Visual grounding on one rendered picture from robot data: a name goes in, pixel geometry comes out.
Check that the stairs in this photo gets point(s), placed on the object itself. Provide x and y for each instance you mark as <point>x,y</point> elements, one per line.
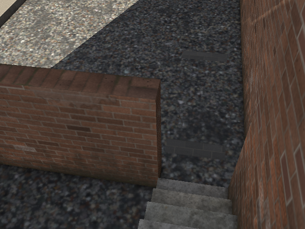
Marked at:
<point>177,204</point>

